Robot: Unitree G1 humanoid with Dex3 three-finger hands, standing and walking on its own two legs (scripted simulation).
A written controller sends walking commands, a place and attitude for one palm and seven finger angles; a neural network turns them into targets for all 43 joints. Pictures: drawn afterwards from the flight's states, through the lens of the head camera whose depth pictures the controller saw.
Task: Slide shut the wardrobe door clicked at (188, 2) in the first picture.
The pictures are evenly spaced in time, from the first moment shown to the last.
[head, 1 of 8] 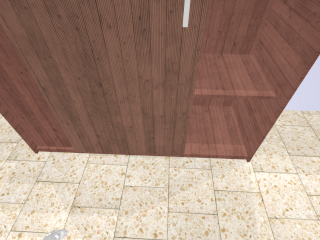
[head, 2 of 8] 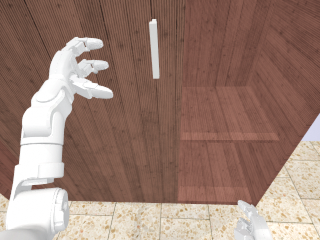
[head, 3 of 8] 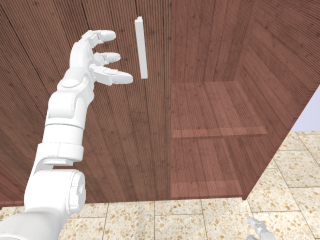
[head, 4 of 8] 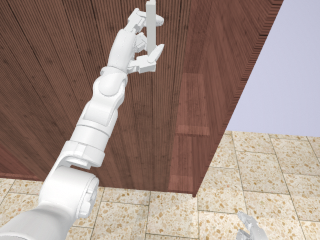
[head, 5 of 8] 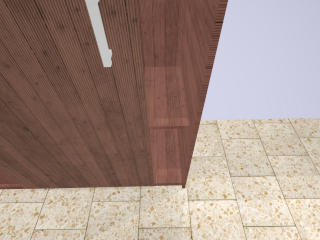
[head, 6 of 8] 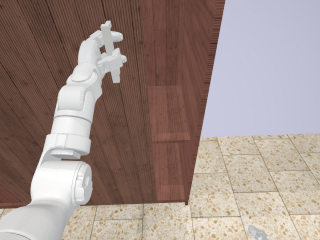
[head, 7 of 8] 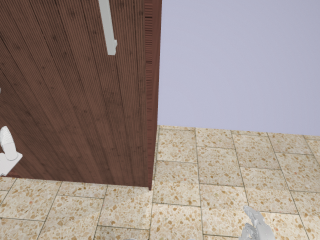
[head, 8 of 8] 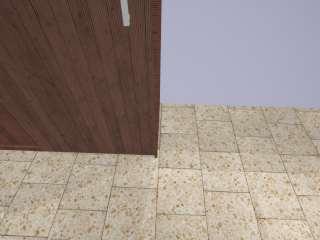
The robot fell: no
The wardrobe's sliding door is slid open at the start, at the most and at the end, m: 0.46 0.46 0.00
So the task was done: yes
